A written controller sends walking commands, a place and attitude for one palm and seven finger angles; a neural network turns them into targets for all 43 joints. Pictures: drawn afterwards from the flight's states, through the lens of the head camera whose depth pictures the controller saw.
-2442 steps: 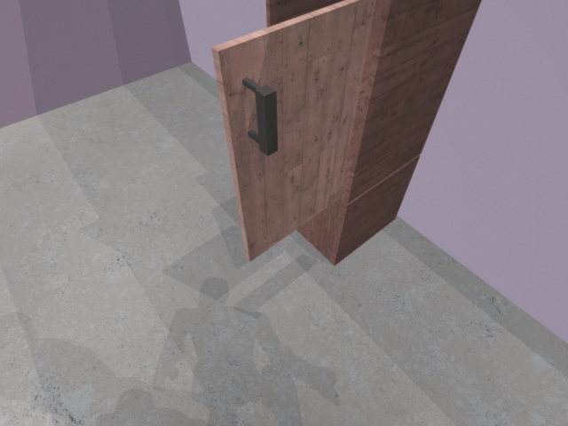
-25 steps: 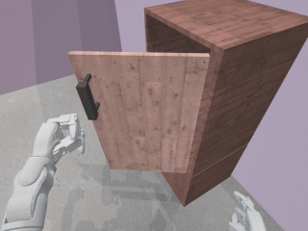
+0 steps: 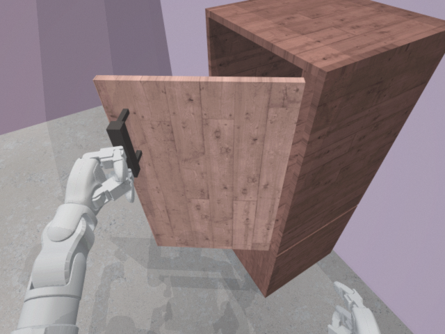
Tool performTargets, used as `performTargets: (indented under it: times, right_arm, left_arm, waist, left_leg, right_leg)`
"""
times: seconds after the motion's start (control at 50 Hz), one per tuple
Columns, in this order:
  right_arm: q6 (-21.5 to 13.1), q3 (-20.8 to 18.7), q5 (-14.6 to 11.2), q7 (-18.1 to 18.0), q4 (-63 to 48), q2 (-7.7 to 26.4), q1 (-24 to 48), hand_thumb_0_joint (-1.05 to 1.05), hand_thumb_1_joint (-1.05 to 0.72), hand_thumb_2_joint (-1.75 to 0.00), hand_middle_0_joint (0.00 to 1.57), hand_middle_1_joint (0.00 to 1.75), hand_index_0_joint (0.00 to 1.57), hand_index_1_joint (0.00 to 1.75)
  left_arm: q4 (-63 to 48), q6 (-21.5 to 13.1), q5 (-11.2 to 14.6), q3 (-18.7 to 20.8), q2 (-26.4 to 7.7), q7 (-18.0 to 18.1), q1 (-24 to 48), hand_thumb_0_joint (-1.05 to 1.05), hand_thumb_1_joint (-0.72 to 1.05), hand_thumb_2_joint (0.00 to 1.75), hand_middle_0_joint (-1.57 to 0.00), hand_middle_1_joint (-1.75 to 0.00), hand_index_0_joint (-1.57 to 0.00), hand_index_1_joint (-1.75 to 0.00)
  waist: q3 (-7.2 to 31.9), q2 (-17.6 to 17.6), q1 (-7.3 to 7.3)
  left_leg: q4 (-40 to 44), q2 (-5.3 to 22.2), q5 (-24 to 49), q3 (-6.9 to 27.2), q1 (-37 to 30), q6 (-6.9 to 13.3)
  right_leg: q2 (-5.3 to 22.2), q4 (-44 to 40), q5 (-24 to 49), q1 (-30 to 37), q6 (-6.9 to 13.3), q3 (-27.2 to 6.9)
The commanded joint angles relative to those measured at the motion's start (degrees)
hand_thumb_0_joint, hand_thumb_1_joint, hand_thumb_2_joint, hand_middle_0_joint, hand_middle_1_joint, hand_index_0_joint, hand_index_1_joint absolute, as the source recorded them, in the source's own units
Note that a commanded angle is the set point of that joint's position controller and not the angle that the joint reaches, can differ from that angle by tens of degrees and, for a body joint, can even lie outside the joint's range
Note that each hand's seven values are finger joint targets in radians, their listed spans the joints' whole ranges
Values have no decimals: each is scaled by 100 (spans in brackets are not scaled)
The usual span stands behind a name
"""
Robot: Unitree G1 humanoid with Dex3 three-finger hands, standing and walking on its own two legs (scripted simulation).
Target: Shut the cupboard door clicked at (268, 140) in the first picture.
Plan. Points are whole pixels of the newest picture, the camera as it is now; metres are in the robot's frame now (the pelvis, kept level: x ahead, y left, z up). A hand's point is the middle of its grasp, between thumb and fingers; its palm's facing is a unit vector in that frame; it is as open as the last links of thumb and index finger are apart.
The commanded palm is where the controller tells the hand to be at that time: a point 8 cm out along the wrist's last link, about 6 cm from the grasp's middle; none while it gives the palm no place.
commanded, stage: bring the fist close to the handle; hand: left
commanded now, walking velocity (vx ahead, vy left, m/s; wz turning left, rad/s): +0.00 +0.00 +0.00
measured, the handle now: (128, 143) +0.43 +0.22 +0.14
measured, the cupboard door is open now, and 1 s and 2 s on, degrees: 56 52 34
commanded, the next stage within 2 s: push the door shut along its arc in 0.42 s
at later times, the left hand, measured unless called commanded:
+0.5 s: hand (127, 180) +0.32 +0.19 +0.14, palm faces +0.03 -1.00 -0.04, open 3.1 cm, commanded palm +0.30 +0.23 +0.14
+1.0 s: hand (134, 160) +0.37 +0.19 +0.15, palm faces -0.07 -1.00 -0.03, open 3.1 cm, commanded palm +0.36 +0.23 +0.14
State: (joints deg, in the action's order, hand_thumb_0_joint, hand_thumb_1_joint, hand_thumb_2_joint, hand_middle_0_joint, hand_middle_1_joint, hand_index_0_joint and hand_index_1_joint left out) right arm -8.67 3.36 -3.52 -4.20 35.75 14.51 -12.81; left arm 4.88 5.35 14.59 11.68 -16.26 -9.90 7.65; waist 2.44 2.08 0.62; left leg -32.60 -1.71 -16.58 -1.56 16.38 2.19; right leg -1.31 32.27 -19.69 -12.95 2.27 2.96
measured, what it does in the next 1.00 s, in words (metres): stands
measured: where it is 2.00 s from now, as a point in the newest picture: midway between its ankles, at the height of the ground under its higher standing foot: outside the picture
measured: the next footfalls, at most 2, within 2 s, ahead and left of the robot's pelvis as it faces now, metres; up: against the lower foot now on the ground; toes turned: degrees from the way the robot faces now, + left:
none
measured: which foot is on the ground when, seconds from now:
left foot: down 0.00-1.00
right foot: down 0.00-1.00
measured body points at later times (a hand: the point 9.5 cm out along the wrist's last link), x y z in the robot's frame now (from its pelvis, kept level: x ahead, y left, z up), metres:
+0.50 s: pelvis +0.00 +0.00 +0.00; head -0.01 -0.02 +0.45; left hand +0.32 +0.24 +0.15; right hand +0.16 -0.24 -0.08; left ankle +0.01 +0.10 -0.73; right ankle -0.03 -0.09 -0.73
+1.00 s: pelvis -0.01 -0.01 +0.00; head -0.01 -0.02 +0.45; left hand +0.37 +0.24 +0.15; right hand +0.13 -0.26 -0.10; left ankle +0.01 +0.09 -0.73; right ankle -0.03 -0.09 -0.73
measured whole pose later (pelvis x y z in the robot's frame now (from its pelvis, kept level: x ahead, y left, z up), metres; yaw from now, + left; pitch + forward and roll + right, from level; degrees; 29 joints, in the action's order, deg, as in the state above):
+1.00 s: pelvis -0.01 -0.01 +0.00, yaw +0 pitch +2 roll +0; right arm -5.3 2.9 -4.2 -4.9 36.9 16.3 -14.6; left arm 29.0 0.1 14.8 13.5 -21.8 -17.5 25.4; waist 1.8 1.7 -1.6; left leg -33.4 -1.3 -15.7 -0.9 19.4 1.7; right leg -1.7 33.1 -19.0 -15.8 2.9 3.7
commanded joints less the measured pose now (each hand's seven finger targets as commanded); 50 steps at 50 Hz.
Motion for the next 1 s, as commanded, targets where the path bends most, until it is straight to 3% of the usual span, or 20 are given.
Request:
performTargets:
  times: [0.0,0.04,0.1,0.14,0.16,0.24,0.32,0.34,0.42,0.5,0.54,0.56,0.64,0.7,0.74,0.82,0.86,0.9,0.94,0.98]
  right_arm:
    - [-204,-260,-46,-42,-885,705,652,0,-90,-90,20,30,20,30]
    - [-158,-265,-36,-47,-882,738,633,0,-90,-90,20,30,20,30]
    - [-167,-270,-36,-31,-956,686,649,0,-90,-90,20,30,20,30]
    - [-144,-294,-22,-16,-930,730,601,0,-90,-90,20,30,20,30]
    - [-143,-279,-31,-4,-975,692,614,0,-90,-90,20,30,20,30]
    - [-99,-313,-28,5,-953,759,594,0,-90,-90,20,30,20,30]
    - [-123,-303,-53,-4,-1013,682,652,0,-90,-90,20,30,20,30]
    - [-124,-305,-41,-15,-993,732,636,0,-90,-90,20,30,20,30]
    - [-149,-292,-41,-30,-961,701,633,0,-90,-90,20,30,20,30]
    - [-93,-298,-49,-38,-918,730,638,0,-90,-90,20,30,20,30]
    - [-60,-300,-41,-44,-870,774,611,0,-90,-90,20,30,20,30]
    - [-52,-278,-48,-44,-912,735,659,0,-90,-90,20,30,20,30]
    - [-8,-275,-49,-107,-808,801,566,0,-90,-90,20,30,20,30]
    - [-31,-266,-71,-109,-814,770,555,0,-90,-90,20,30,20,30]
    - [-26,-295,-51,-105,-793,836,462,0,-90,-90,20,30,20,30]
    - [4,-305,-84,-99,-790,851,405,0,-90,-90,20,30,20,30]
    - [23,-308,-82,-94,-755,893,349,0,-90,-90,20,30,20,30]
    - [30,-303,-91,-101,-745,888,339,0,-90,-90,20,30,20,30]
    - [38,-340,-74,-107,-693,947,243,0,-90,-90,20,30,20,30]
    - [25,-334,-93,-99,-699,927,217,0,-90,-90,20,30,20,30]
  left_arm:
    - [-853,-301,15,432,-1038,45,2121,0,90,90,-130,-150,-130,-150]
    - [-786,-309,-25,489,-1185,66,2232,0,90,90,-130,-150,-130,-150]
    - [-891,-390,14,394,-990,20,2196,0,90,90,-130,-150,-130,-150]
    - [-789,-437,-3,636,-1263,25,1919,0,90,90,-130,-150,-130,-150]
    - [-837,-438,19,421,-991,-9,1957,0,90,90,-130,-150,-130,-150]
    - [-668,-412,57,851,-1402,-31,1668,0,90,90,-130,-150,-130,-150]
    - [-1073,-479,43,432,-1009,-57,2069,0,90,90,-130,-150,-130,-150]
    - [-1105,-506,32,475,-1155,-26,2113,0,90,90,-130,-150,-130,-150]
    - [-966,-530,60,392,-977,-35,1994,0,90,90,-130,-150,-130,-150]
    - [-716,-436,44,564,-1151,-6,2030,0,90,90,-130,-150,-130,-150]
    - [-630,-463,12,649,-1372,-32,2210,0,90,90,-130,-150,-130,-150]
    - [-638,-465,19,433,-1154,-91,2388,0,90,90,-130,-150,-130,-150]
    - [-210,-559,33,580,-1510,-226,3038,0,90,90,-130,-150,-130,-150]
    - [61,-665,66,366,-1317,-393,3354,0,90,90,-130,-150,-130,-150]
    - [408,-688,84,601,-1583,-461,3201,0,90,90,-130,-150,-130,-150]
    - [725,-756,120,579,-1605,-630,3598,0,90,90,-130,-150,-130,-150]
    - [993,-788,131,582,-1693,-689,3849,0,90,90,-130,-150,-130,-150]
    - [1107,-870,121,475,-1667,-769,4188,0,90,90,-130,-150,-130,-150]
    - [1302,-965,100,606,-1910,-810,4361,0,90,90,-130,-150,-130,-150]
    - [1408,-1018,117,411,-1725,-912,4562,0,90,90,-130,-150,-130,-150]
  waist:
    - [939,-76,-35]
    - [1028,-77,-29]
    - [1306,57,24]
    - [1338,-88,56]
    - [1340,-101,24]
    - [1170,-342,68]
    - [1193,174,-26]
    - [1190,-16,-51]
    - [1130,56,-26]
    - [1052,-113,-28]
    - [1005,-340,-94]
    - [984,-118,-105]
    - [1027,-201,-205]
    - [1136,136,-225]
    - [1226,-190,-164]
    - [1240,-105,-225]
    - [1129,-381,-292]
    - [1181,-95,-333]
    - [1319,-217,-345]
    - [1421,22,-388]
  left_leg:
    - [362,154,1297,312,-821,-2]
    - [351,166,1285,307,-859,4]
    - [357,153,1541,307,-1008,-7]
    - [307,177,1670,271,-982,2]
    - [316,155,1721,270,-968,13]
    - [301,162,1599,214,-781,22]
    - [332,156,1535,265,-1026,0]
    - [299,173,1510,268,-992,19]
    - [358,143,1422,303,-990,6]
    - [366,136,1291,260,-868,17]
    - [335,148,1246,254,-824,42]
    - [350,122,1184,226,-816,45]
    - [306,129,1071,261,-826,54]
    - [311,102,1085,308,-925,32]
    - [257,111,1165,306,-822,51]
    - [237,90,1163,291,-763,46]
    - [209,98,1015,284,-577,73]
    - [200,79,927,290,-605,60]
    - [147,99,960,309,-631,76]
    - [128,75,1001,325,-693,68]
  right_leg:
    - [90,-513,1680,-228,-109,-153]
    - [100,-536,1633,-165,-98,-184]
    - [89,-471,1909,-27,-75,-154]
    - [87,-461,2079,57,-90,-173]
    - [98,-436,2182,51,-101,-157]
    - [113,-484,2223,96,-145,-206]
    - [64,-493,1959,-119,-96,-156]
    - [79,-506,1934,-91,-110,-184]
    - [66,-515,1851,-134,-95,-158]
    - [93,-565,1793,-116,-125,-196]
    - [111,-590,1786,-100,-149,-238]
    - [125,-597,1745,-146,-150,-257]
    - [122,-629,1609,-200,-149,-310]
    - [113,-593,1606,-277,-99,-279]
    - [129,-571,1733,-177,-120,-313]
    - [129,-530,1792,-259,-115,-304]
    - [161,-559,1703,-316,-169,-377]
    - [156,-542,1553,-406,-142,-375]
    - [156,-526,1532,-363,-139,-391]
    - [145,-486,1595,-437,-114,-371]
